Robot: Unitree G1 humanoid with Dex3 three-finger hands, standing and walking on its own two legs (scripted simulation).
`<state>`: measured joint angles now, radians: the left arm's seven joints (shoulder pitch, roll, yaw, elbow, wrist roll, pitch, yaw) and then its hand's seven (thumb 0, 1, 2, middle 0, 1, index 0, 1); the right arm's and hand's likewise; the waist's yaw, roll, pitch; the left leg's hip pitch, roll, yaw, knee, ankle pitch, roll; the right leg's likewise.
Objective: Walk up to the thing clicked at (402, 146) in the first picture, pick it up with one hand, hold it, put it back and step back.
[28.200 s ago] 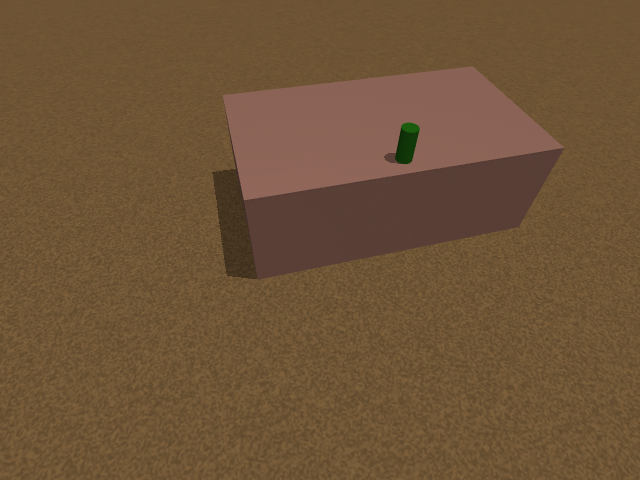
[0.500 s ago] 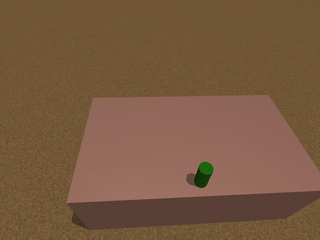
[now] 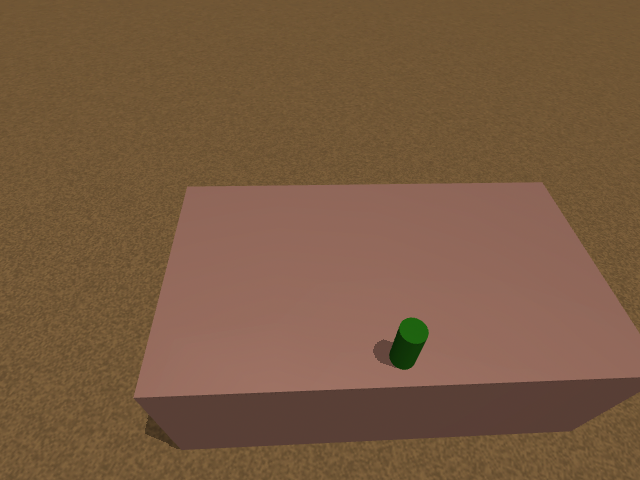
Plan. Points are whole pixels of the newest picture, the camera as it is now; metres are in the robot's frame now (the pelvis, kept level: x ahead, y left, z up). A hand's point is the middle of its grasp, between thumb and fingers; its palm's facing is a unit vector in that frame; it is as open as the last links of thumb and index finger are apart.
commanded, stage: step back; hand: right
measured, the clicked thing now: (407, 344) +0.44 -0.20 -0.30
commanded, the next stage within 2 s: none
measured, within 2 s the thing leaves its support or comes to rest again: neither
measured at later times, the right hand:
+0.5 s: hand out of the picture +0.02 -0.29 -0.19, palm faces -0.11 +0.92 -0.37, open 7.4 cm
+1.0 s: hand out of the picture -0.07 -0.26 -0.16, palm faces -0.05 +0.91 -0.42, open 7.4 cm
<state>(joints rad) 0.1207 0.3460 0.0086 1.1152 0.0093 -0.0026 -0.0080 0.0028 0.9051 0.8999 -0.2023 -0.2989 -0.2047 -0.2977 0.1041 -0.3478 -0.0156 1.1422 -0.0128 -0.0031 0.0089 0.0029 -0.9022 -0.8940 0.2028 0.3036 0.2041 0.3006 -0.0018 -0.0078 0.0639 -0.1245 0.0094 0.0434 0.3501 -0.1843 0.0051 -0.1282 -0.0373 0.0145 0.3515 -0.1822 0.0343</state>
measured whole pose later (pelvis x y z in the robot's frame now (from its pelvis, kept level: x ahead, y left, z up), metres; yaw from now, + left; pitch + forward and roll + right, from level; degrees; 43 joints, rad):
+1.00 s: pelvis -0.20 +0.01 -0.02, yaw -1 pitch -1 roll +0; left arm 0.18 0.40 0.08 0.88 0.02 0.05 0.01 0.00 0.91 0.90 -0.20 -0.30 -0.20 -0.30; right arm 0.07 -0.38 -0.05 0.84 -0.03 0.03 -0.01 0.00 -0.90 -0.89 0.20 0.30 0.21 0.30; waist 0.02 -0.02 0.20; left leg -0.36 0.02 0.07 0.63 -0.25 0.04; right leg -0.31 0.03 0.10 0.85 -0.47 0.04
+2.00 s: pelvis -0.51 -0.01 -0.02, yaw -3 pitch -2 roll +2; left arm 0.21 0.35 0.07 0.85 0.05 0.07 -0.01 0.00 0.90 0.90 -0.21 -0.30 -0.21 -0.30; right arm 0.17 -0.41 -0.05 0.87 -0.01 0.05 -0.02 0.00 -0.90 -0.89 0.20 0.30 0.20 0.30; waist 0.03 0.02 0.11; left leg -0.51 -0.12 -0.12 1.11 -0.45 -0.01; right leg -0.29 -0.03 0.05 0.62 -0.29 -0.01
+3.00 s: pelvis -0.63 -0.01 -0.01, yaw -1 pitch -2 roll +0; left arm 0.20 0.41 0.05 0.96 0.02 0.00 -0.02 0.00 0.91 0.90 -0.20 -0.30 -0.20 -0.30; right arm 0.21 -0.34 -0.06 0.98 -0.04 -0.04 0.02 0.00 -0.90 -0.89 0.21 0.30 0.21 0.30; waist 0.00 -0.03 0.09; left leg -0.25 0.01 0.05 0.54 -0.25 0.02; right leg -0.33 -0.04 0.02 0.80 -0.46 -0.03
